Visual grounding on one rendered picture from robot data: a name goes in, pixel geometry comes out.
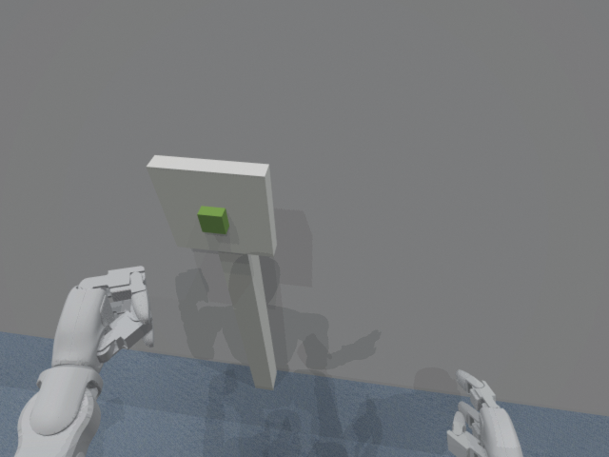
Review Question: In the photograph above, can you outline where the button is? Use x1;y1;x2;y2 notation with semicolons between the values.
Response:
197;206;229;234

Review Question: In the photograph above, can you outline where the left robot hand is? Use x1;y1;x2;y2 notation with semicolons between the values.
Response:
51;266;154;374

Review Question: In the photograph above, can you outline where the right robot hand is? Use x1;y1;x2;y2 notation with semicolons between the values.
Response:
447;369;523;457

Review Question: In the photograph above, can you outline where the robot left forearm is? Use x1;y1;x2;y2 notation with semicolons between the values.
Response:
14;365;103;457

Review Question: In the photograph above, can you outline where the panel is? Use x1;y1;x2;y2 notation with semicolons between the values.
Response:
147;155;277;390

